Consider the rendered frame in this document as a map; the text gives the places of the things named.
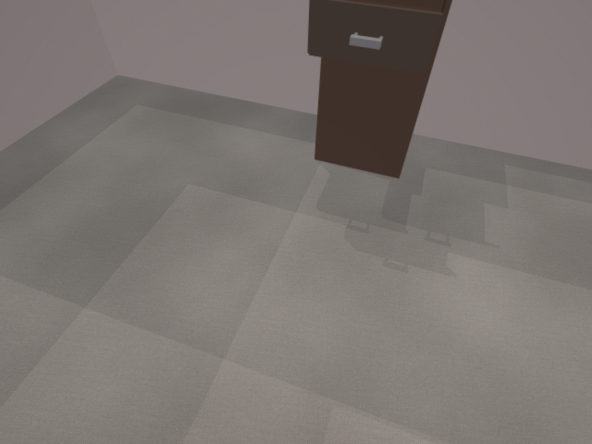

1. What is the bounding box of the handle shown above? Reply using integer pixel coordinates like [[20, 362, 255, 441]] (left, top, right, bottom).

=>
[[349, 32, 383, 50]]

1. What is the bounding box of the drawer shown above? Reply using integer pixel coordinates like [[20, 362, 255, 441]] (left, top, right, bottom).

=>
[[307, 0, 443, 74]]

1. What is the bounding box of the cabinet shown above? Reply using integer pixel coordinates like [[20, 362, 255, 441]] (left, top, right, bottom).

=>
[[314, 0, 452, 179]]

